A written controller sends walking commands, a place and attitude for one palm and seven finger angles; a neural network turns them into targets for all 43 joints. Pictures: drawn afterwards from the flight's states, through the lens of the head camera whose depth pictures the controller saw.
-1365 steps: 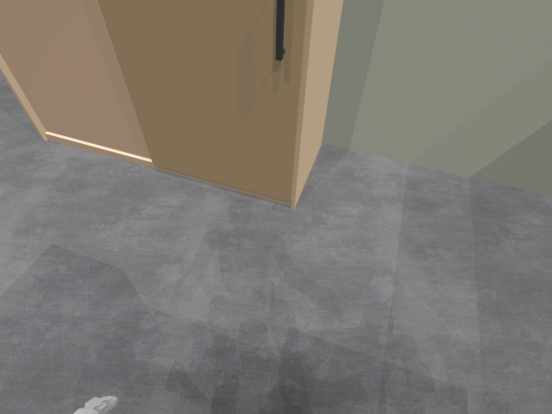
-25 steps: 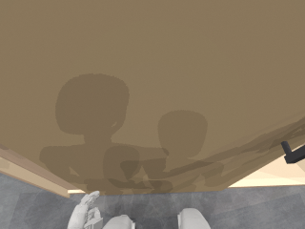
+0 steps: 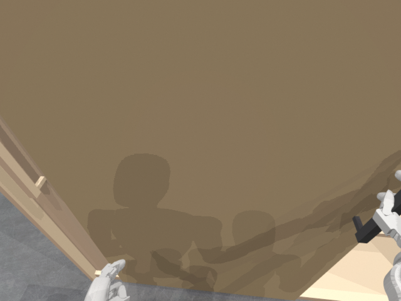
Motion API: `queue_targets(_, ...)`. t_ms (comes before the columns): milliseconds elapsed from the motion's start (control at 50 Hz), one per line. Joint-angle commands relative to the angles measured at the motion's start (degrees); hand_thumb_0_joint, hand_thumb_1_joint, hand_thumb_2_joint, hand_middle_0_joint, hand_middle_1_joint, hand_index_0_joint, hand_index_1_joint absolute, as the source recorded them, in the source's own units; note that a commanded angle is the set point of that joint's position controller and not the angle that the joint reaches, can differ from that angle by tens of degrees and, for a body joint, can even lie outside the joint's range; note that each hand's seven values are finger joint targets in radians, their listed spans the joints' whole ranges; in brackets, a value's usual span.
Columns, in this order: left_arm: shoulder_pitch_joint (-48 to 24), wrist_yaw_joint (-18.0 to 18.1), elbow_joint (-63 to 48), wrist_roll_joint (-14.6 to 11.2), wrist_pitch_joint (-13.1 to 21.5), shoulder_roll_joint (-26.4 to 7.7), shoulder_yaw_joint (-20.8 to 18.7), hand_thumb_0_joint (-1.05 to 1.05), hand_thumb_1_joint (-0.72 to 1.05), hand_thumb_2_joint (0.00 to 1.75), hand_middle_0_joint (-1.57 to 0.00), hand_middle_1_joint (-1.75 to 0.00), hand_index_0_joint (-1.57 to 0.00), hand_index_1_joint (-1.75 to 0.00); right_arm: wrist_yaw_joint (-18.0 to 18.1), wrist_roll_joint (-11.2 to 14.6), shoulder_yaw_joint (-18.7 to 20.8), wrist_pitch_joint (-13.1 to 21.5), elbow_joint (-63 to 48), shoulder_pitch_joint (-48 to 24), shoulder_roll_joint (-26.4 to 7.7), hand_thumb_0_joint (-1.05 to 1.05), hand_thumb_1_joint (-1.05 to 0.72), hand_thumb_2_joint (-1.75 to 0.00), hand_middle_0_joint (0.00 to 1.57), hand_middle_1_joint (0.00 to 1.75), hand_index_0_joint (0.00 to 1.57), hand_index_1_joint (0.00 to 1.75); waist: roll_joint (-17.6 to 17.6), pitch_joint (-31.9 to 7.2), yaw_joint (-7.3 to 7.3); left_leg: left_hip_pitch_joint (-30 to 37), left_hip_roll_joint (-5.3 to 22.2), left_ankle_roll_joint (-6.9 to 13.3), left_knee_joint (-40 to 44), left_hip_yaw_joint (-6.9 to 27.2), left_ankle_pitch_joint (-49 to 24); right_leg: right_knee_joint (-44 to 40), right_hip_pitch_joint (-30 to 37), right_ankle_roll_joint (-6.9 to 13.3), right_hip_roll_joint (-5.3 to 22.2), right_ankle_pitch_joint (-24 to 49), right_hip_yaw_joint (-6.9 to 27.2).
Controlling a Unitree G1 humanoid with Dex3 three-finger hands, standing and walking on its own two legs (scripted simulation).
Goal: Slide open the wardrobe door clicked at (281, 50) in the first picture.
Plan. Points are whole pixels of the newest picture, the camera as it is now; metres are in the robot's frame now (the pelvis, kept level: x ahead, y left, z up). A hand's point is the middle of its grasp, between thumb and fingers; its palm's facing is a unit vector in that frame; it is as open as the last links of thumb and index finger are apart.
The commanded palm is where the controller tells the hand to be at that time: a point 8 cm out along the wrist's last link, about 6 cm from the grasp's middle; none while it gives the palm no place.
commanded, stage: stop walking and hold the door there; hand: right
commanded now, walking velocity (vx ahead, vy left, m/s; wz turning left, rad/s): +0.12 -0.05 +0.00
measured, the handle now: (392, 196) +0.29 -0.34 +0.11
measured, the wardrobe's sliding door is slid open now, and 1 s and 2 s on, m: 0.60 0.60 0.60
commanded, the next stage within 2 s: loosen the grip on the handle in 1.94 s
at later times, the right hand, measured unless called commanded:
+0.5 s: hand (382, 213) +0.25 -0.30 +0.11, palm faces +0.57 +0.78 -0.24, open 6.4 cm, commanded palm +0.20 -0.29 +0.05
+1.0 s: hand (380, 218) +0.25 -0.30 +0.10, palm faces +0.39 +0.91 -0.13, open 5.6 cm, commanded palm +0.21 -0.31 +0.05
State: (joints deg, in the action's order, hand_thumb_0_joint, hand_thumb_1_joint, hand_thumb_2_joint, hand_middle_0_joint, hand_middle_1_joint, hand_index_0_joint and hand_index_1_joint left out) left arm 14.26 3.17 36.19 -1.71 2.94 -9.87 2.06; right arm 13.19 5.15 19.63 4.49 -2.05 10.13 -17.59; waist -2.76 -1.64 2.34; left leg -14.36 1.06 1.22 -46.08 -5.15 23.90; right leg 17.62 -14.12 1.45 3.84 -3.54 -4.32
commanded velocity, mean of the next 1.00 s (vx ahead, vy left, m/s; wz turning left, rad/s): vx -0.03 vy -0.04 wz -0.04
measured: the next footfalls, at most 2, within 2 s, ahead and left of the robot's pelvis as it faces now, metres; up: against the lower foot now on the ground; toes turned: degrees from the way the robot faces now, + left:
left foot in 0.08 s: -0.01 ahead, +0.12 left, +0.00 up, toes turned +5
left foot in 1.10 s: -0.09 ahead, -0.04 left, +0.00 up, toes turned +4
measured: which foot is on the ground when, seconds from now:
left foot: up 0.00-0.06, down 0.08-0.76, up 0.78-1.00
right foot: down 0.00-1.00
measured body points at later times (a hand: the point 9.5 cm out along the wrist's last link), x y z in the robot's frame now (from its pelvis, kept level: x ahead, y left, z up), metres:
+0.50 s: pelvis -0.03 -0.01 -0.01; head -0.04 +0.02 +0.44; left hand +0.12 +0.23 -0.12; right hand +0.21 -0.34 +0.12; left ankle -0.05 +0.12 -0.75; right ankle +0.05 -0.10 -0.75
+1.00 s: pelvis -0.07 -0.09 -0.01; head -0.04 -0.09 +0.44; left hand +0.11 +0.11 -0.11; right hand +0.22 -0.35 +0.11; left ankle -0.17 +0.04 -0.67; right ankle +0.02 -0.12 -0.75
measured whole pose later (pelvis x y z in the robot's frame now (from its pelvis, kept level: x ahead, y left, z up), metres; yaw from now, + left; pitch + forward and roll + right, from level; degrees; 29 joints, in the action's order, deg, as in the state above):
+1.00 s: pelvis -0.07 -0.09 -0.01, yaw +1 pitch +1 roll +2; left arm 8.7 4.2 37.6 -1.8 1.5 -9.1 2.9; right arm 12.0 3.7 8.8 5.2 2.7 -3.9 -12.2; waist -1.5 3.1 3.9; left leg -18.6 1.3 1.4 -59.6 -2.9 24.8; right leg 14.1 -16.0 2.0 -6.1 0.3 0.5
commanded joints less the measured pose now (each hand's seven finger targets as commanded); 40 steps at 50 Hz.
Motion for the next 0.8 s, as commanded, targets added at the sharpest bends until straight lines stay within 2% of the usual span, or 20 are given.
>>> queue_targets(0,-6.4,0.5,-8.1,0.3,2.5,-9.3,-3.3,0.00,0.90,0.90,-0.20,-0.30,-0.20,-0.30,-4.9,-4.1,-5.1,2.6,-8.3,-5.4,-8.4,0.00,-0.90,-0.90,0.45,1.40,0.45,1.40,-7.1,-4.7,-2.30,14.3,0.8,3.0,31.2,-1.7,-8.4,-1.5,-1.3,-5.0,3.1,-22.9,1.4)
queue_targets(40,-8.5,1.0,-7.3,0.1,3.0,-8.1,-2.9,0.00,0.90,0.90,-0.20,-0.30,-0.20,-0.30,-4.8,-2.9,-1.6,2.9,-7.8,-8.3,-11.6,0.00,-0.90,-0.90,0.45,1.40,0.45,1.40,7.0,-4.7,-3.59,-0.3,12.5,8.4,36.5,12.9,-12.5,20.5,5.8,-3.6,0.9,-15.4,2.4)
queue_targets(60,-9.1,1.1,-6.7,0.3,3.5,-7.8,-2.8,0.00,0.90,0.90,-0.20,-0.30,-0.20,-0.30,-4.6,-2.0,-0.1,2.8,-7.3,-9.4,-13.0,0.00,-0.90,-0.90,0.45,1.40,0.45,1.40,7.4,-5.6,-4.09,-5.0,16.1,9.2,36.6,14.8,-15.3,25.2,7.4,-3.3,1.2,-15.9,4.4)
queue_targets(80,-6.9,1.6,-5.6,-0.9,3.5,-9.0,-3.9,0.00,0.90,0.90,-0.20,-0.30,-0.20,-0.30,-4.6,-1.3,-0.8,1.9,-5.5,-8.8,-12.2,0.00,-0.90,-0.90,0.45,1.40,0.45,1.40,16.5,-4.7,-4.33,-3.7,14.7,9.0,34.7,14.7,-16.0,25.0,5.2,-2.8,-0.9,-16.1,6.2)
queue_targets(100,-8.1,1.9,-6.3,-0.9,3.9,-9.6,-3.9,0.00,0.90,0.90,-0.20,-0.30,-0.20,-0.30,-5.3,-1.7,-10.6,1.4,-7.1,-11.6,-2.6,0.00,-0.90,-0.90,0.45,1.40,0.45,1.40,22.8,-1.2,-5.03,-3.2,12.9,7.6,32.4,13.1,-20.4,21.9,3.6,-1.4,-0.9,-12.3,7.7)
queue_targets(120,-8.7,2.4,-5.8,-0.9,4.2,-9.3,-3.9,0.00,0.90,0.90,-0.20,-0.30,-0.20,-0.30,-5.2,-1.8,-9.6,1.3,-7.1,-11.7,-2.5,0.00,-0.90,-0.90,0.45,1.40,0.45,1.40,20.2,-0.3,-5.11,-2.9,11.2,5.7,29.5,10.4,-23.0,15.7,6.1,-0.8,0.6,-8.1,8.3)
queue_targets(160,-8.7,3.2,-5.3,-0.3,4.0,-10.0,-3.9,0.00,0.90,0.90,-0.20,-0.30,-0.20,-0.30,-5.0,-2.9,-7.5,1.8,-4.9,-6.0,-3.8,0.00,-0.90,-0.90,0.45,1.40,0.45,1.40,3.4,0.2,-3.79,-1.5,4.9,1.4,20.5,7.2,-17.3,1.9,8.2,-0.5,4.1,4.0,10.3)
queue_targets(200,-9.8,3.0,-5.4,-0.2,3.6,-9.0,-3.3,0.00,0.90,0.90,-0.20,-0.30,-0.20,-0.30,-4.5,-3.8,-6.1,2.6,-4.1,-3.7,-4.6,0.00,-0.90,-0.90,0.45,1.40,0.45,1.40,-13.8,0.8,-3.27,-3.1,2.2,-0.1,14.0,4.6,-5.6,-5.7,7.1,-2.1,7.2,-1.6,16.5)
queue_targets(220,-10.2,2.9,-5.5,0.0,3.6,-8.3,-3.3,0.00,0.90,0.90,-0.20,-0.30,-0.20,-0.30,-4.3,-3.7,-6.1,3.1,-4.0,-3.6,-4.5,0.00,-0.90,-0.90,0.45,1.40,0.45,1.40,-14.3,0.6,-3.22,-0.3,1.8,-0.4,10.1,4.8,-2.0,-10.1,2.6,-1.9,9.0,-12.7,19.4)
queue_targets(260,-9.8,2.9,-5.9,-0.4,2.9,-8.4,-3.6,0.00,0.90,0.90,-0.20,-0.30,-0.20,-0.30,-4.1,-3.8,-6.6,3.2,-0.9,-2.4,-3.8,0.00,-0.90,-0.90,0.45,1.40,0.45,1.40,-5.6,2.9,-2.34,3.6,1.6,0.0,12.7,4.0,-1.6,-14.6,-4.4,-0.6,9.6,-27.2,18.8)
queue_targets(300,-9.4,2.8,-6.5,-0.6,2.3,-9.3,-3.8,0.00,0.90,0.90,-0.20,-0.30,-0.20,-0.30,-4.4,-3.9,-8.1,3.0,1.3,-3.9,-3.3,0.00,-0.90,-0.90,0.45,1.40,0.45,1.40,1.2,2.1,-2.23,5.1,1.8,0.5,20.7,3.7,-3.8,-11.9,-3.0,-0.8,7.6,-26.3,15.0)
queue_targets(380,-8.0,2.3,-5.5,-0.8,1.7,-10.4,-4.4,0.00,0.90,0.90,-0.20,-0.30,-0.20,-0.30,-4.6,-3.6,-6.9,2.2,5.1,-7.9,-6.7,0.00,-0.90,-0.90,0.45,1.40,0.45,1.40,1.9,-1.5,-3.16,-0.5,3.8,2.2,30.2,9.0,-1.7,-2.3,4.7,-2.2,3.9,-20.4,9.9)
queue_targets(440,-8.0,2.6,-5.8,-1.0,1.4,-10.3,-4.4,0.00,0.90,0.90,-0.20,-0.30,-0.20,-0.30,-5.0,-3.0,-11.3,1.6,7.0,-13.5,-2.5,0.00,-0.90,-0.90,0.45,1.40,0.45,1.40,9.1,0.1,-4.02,-11.0,7.4,3.9,35.9,14.3,2.2,8.8,10.0,-1.0,1.7,-13.4,8.6)
queue_targets(480,-7.8,2.7,-4.6,-0.9,1.3,-11.1,-5.0,0.00,0.90,0.90,-0.20,-0.30,-0.20,-0.30,-4.8,-2.9,-11.3,1.4,7.2,-13.9,-3.7,0.00,-0.90,-0.90,0.45,1.40,0.45,1.40,6.2,0.5,-3.92,-11.6,11.1,4.7,36.3,15.3,-3.6,13.7,10.2,-0.7,1.0,-11.7,9.1)
queue_targets(560,-7.8,2.5,-4.7,-0.7,1.2,-11.5,-5.2,0.00,0.90,0.90,-0.20,-0.30,-0.20,-0.30,-5.1,-2.7,-10.2,1.6,7.8,-13.9,-4.5,0.00,-0.90,-0.90,0.45,1.40,0.45,1.40,13.4,2.9,-3.55,-7.6,17.3,6.4,34.2,17.5,-19.0,18.2,5.2,-0.7,-0.2,-9.5,10.2)
queue_targets(620,-9.2,2.1,-5.5,-0.5,1.1,-11.4,-5.1,0.00,0.90,0.90,-0.20,-0.30,-0.20,-0.30,-5.7,-3.3,-11.2,2.6,5.4,-12.8,-3.7,0.00,-0.90,-0.90,0.45,1.40,0.45,1.40,12.0,4.0,-2.84,-3.7,19.0,5.8,29.1,15.0,-28.9,16.9,3.2,-0.7,0.9,-3.5,10.9)
queue_targets(680,-10.0,2.1,-5.1,-0.5,1.1,-13.3,-5.9,0.00,0.90,0.90,-0.20,-0.30,-0.20,-0.30,-5.1,-4.3,-4.0,3.7,6.4,-10.3,-10.6,0.00,-0.90,-0.90,0.45,1.40,0.45,1.40,9.2,3.3,-2.24,-2.1,17.4,4.3,21.1,10.7,-35.2,11.8,4.2,-1.2,1.9,8.7,11.4)
queue_targets(700,-10.9,1.8,-6.4,-0.5,1.2,-12.1,-5.2,0.00,0.90,0.90,-0.20,-0.30,-0.20,-0.30,-5.6,-4.6,-8.3,4.2,3.9,-10.1,-5.8,0.00,-0.90,-0.90,0.45,1.40,0.45,1.40,7.3,1.3,-1.89,-2.0,14.2,2.8,16.2,8.6,-30.8,7.6,4.3,-0.9,3.8,13.2,14.4)
queue_targets(740,-12.1,1.6,-8.3,-0.2,1.9,-11.0,-4.8,0.00,0.90,0.90,-0.20,-0.30,-0.20,-0.30,-5.6,-4.4,-11.6,5.5,-2.2,-11.0,-2.6,0.00,-0.90,-0.90,0.45,1.40,0.45,1.40,-6.2,-3.4,-1.63,-3.9,5.9,-1.0,-1.9,3.8,0.7,-3.2,4.1,1.2,11.6,18.2,22.7)
queue_targets(780,-10.6,1.9,-7.9,-0.4,2.8,-10.1,-5.0,0.00,0.90,0.90,-0.20,-0.30,-0.20,-0.30,-4.9,-4.2,-13.1,7.0,-6.8,-11.7,-2.4,0.00,-0.90,-0.90,0.45,1.40,0.45,1.40,-6.5,-7.2,-2.35,-5.4,3.1,-1.0,-21.1,5.8,8.3,-6.2,2.8,2.7,12.5,4.5,25.3)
